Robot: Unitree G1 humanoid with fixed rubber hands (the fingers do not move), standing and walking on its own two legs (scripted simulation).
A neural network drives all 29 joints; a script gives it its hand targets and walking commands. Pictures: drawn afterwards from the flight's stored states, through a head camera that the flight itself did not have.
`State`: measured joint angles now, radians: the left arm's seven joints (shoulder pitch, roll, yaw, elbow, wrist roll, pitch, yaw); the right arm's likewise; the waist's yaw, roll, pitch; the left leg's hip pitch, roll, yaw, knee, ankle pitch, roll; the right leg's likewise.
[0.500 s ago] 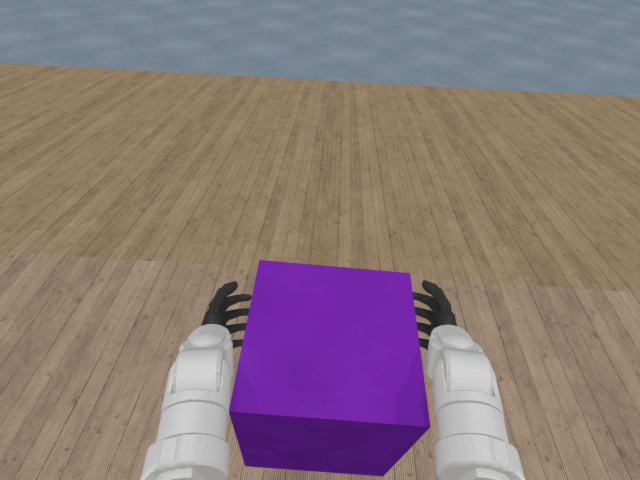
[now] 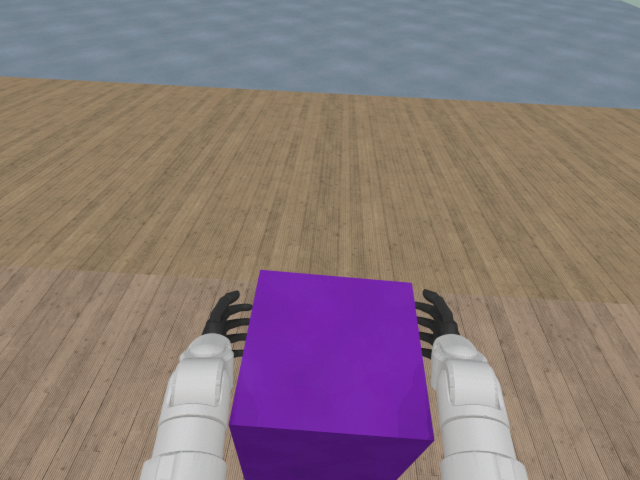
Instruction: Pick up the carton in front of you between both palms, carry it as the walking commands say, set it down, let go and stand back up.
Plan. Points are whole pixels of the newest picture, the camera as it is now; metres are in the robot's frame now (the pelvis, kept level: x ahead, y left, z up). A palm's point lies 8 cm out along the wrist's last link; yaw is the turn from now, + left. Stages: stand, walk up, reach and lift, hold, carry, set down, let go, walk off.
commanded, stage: reach and lift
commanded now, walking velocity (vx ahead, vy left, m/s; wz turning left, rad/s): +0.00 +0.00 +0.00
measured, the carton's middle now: (325, 385) +0.28 +0.00 -0.05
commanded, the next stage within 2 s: hold in 0.20 s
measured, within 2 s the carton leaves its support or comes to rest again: neither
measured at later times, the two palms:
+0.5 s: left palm (214, 347) +0.27 +0.15 +0.05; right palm (453, 347) +0.28 -0.15 +0.06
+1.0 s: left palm (213, 343) +0.28 +0.15 +0.05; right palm (451, 344) +0.28 -0.15 +0.06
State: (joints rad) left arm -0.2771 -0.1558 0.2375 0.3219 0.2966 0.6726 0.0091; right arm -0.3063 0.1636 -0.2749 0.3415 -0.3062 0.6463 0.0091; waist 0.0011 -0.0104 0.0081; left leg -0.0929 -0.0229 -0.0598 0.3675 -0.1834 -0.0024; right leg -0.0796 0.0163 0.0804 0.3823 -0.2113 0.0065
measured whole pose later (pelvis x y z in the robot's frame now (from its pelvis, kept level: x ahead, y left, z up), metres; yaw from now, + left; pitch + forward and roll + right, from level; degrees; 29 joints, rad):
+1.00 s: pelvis -0.01 +0.00 +0.00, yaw +0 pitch -8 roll +0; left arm -0.29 -0.16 0.23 0.26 0.30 0.77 0.00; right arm -0.32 0.17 -0.27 0.27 -0.31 0.74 0.02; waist 0.00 -0.01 0.03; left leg -0.04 -0.02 -0.06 0.35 -0.17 0.00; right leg -0.03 0.02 0.08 0.37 -0.20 0.01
